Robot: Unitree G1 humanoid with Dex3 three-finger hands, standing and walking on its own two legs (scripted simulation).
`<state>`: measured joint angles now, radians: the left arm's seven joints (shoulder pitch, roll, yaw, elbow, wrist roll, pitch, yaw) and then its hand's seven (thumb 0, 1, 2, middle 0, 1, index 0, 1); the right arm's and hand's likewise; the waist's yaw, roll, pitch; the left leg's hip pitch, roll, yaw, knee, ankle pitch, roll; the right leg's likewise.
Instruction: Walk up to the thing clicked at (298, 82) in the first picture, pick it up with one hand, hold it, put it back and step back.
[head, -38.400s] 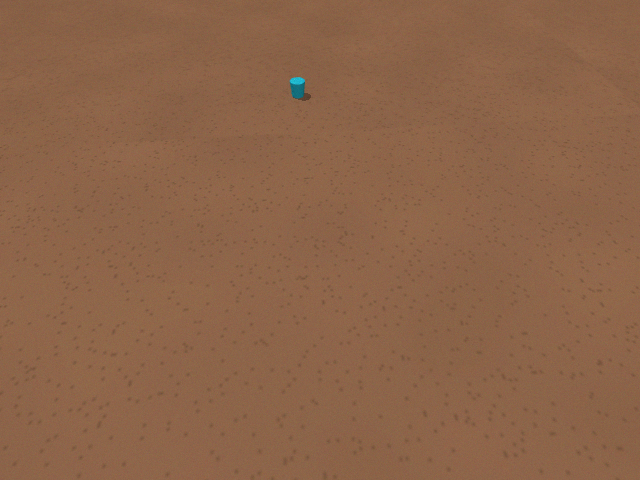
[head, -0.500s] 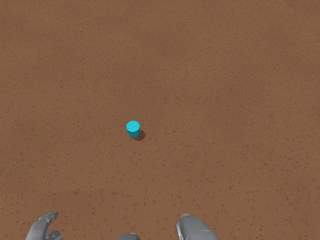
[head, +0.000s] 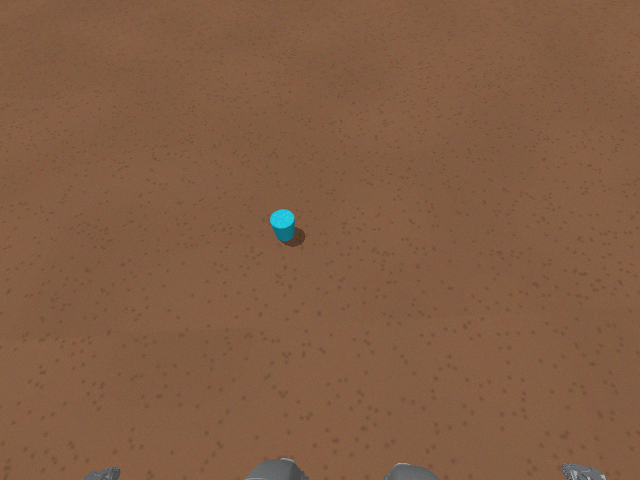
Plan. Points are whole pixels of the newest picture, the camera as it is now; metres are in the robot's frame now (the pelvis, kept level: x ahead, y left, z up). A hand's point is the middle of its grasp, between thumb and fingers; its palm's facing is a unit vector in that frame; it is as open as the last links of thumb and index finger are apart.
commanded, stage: step back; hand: left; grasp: from above
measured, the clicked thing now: (283, 226) +1.00 +0.20 -0.71
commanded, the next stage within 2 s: stand in 1.18 s
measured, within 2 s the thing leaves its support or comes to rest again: neither
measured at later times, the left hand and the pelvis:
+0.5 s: hand out of the picture -0.06 +0.26 -0.14, palm faces +0.02 -0.93 -0.36, open 7.4 cm; pelvis -0.09 +0.00 +0.01, yaw +0 degrees
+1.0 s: hand out of the picture +0.04 +0.27 -0.14, palm faces +0.02 -0.94 -0.35, open 7.4 cm; pelvis -0.06 +0.02 +0.01, yaw +1 degrees
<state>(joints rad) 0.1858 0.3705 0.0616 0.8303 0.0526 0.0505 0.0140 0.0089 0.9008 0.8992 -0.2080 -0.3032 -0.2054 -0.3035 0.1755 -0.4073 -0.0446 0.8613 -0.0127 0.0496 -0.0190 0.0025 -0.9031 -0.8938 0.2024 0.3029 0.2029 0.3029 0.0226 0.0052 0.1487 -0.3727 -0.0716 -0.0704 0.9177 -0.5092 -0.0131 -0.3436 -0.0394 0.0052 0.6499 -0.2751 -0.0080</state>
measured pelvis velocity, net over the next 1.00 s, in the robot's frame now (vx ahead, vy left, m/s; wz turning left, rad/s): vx -0.06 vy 0.02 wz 0.02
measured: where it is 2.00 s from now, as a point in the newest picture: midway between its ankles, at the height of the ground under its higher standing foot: outside the picture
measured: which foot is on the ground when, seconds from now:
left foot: up 0.00-0.04, down 0.06-1.00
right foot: down 0.00-0.08, up 0.10-0.28, down 0.30-1.00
